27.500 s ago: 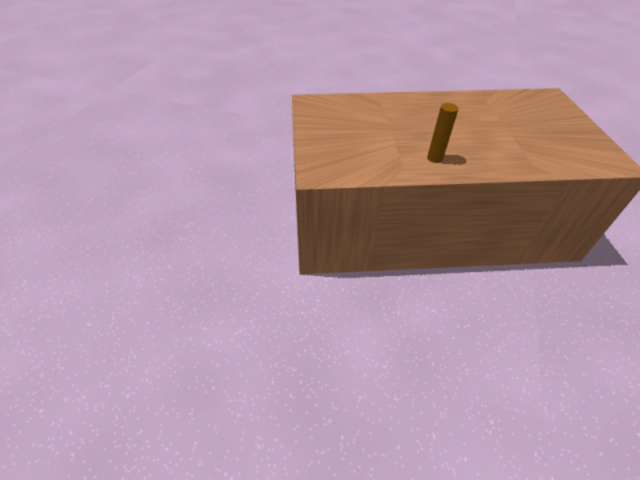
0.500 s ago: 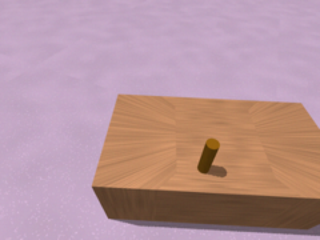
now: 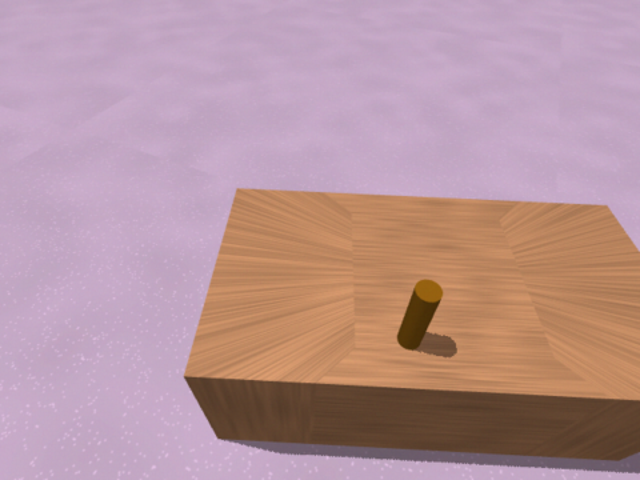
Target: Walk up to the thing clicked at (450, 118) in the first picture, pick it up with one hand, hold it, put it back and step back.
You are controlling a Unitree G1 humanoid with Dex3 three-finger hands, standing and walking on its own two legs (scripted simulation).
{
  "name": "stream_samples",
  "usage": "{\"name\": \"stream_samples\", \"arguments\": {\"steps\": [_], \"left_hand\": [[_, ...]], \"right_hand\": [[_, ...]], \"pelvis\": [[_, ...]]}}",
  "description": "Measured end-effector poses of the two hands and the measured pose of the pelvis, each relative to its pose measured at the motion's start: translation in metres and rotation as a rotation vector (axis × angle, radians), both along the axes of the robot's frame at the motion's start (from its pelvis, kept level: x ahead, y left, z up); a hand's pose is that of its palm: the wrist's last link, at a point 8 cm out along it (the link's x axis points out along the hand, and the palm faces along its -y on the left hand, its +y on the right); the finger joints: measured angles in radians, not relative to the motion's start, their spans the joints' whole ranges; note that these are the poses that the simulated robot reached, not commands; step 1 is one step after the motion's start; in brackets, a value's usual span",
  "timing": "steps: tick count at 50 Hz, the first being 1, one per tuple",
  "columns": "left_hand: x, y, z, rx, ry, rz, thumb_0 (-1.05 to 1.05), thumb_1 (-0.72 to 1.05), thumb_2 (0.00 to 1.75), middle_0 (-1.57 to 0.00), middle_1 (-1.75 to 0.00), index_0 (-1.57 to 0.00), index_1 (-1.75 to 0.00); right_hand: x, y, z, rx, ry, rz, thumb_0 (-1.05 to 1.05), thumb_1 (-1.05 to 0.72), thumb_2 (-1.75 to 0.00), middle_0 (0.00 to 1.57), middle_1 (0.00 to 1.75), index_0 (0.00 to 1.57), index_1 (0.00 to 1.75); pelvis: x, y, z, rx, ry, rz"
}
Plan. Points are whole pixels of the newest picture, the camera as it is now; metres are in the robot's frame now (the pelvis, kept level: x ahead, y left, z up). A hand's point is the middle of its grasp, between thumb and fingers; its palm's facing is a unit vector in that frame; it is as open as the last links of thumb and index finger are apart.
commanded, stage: stand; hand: right
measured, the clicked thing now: (417, 317) +0.49 -0.22 -0.24
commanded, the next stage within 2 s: step back in 0.56 s
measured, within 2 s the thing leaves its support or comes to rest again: neither
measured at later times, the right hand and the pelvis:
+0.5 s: hand out of the picture +0.07 -0.25 -0.16, palm faces -0.03 +0.94 -0.35, open 7.4 cm; pelvis +0.00 +0.00 +0.00, yaw +0 degrees
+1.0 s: hand out of the picture -0.01 -0.24 -0.17, palm faces -0.04 +0.90 -0.43, open 7.4 cm; pelvis -0.07 +0.04 -0.03, yaw +1 degrees
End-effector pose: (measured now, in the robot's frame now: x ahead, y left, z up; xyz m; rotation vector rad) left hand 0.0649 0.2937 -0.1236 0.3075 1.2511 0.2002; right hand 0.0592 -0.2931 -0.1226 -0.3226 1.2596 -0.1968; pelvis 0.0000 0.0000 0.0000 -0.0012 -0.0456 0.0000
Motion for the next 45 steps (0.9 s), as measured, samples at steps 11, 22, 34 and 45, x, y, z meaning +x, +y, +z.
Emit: {"name": "stream_samples", "arguments": {"steps": [11, 22, 34, 45], "left_hand": [[0.0, -0.001, 0.0, 0.001, 0.002, 0.002, 0.01, 0.9, 0.9, -0.2, -0.3, -0.2, -0.3], [0.0, -0.001, 0.001, 0.0, -0.008, 0.005, 0.01, 0.9, 0.9, -0.2, -0.3, -0.2, -0.3], [-0.006, 0.008, -0.002, 0.022, -0.02, 0.028, 0.01, 0.9, 0.9, -0.2, -0.3, -0.2, -0.3], [-0.013, 0.036, -0.017, 0.041, -0.058, -0.019, 0.01, 0.9, 0.9, -0.2, -0.3, -0.2, -0.3]], "right_hand": [[0.005, -0.002, 0.001, -0.001, -0.005, 0.001, 0.01, -0.9, -0.89, 0.21, 0.3, 0.2, 0.3], [0.006, -0.003, 0.002, -0.002, -0.013, 0.006, 0.01, -0.9, -0.89, 0.21, 0.3, 0.2, 0.3], [0.003, -0.01, -0.003, -0.01, -0.01, -0.002, 0.01, -0.9, -0.89, 0.21, 0.3, 0.2, 0.3], [-0.03, -0.007, -0.009, -0.064, -0.005, 0.001, 0.01, -0.9, -0.89, 0.21, 0.3, 0.2, 0.3]], "pelvis": [[0.003, -0.001, 0.0, -0.001, 0.0, 0.002], [0.002, -0.002, 0.0, 0.0, -0.001, 0.005], [-0.016, -0.003, -0.006, -0.006, 0.011, 0.004], [-0.053, 0.02, -0.026, -0.007, 0.019, 0.012]]}}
